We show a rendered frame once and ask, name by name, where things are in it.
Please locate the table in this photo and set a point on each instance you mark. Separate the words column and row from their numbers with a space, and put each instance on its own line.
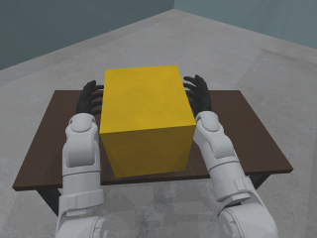
column 258, row 153

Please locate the robot right upper arm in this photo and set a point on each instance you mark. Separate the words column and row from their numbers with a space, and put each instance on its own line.
column 250, row 220

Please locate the robot left upper arm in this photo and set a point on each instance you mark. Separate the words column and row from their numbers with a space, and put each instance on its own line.
column 87, row 227

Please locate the left robot hand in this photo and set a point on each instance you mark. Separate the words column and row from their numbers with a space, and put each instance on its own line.
column 85, row 104

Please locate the robot right forearm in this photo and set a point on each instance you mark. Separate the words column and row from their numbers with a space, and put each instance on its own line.
column 230, row 184

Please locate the carton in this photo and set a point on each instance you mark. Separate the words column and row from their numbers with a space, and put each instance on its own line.
column 147, row 125

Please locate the right robot hand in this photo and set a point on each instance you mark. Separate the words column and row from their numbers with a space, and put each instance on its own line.
column 201, row 96

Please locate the robot left forearm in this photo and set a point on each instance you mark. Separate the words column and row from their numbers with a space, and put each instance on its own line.
column 81, row 183

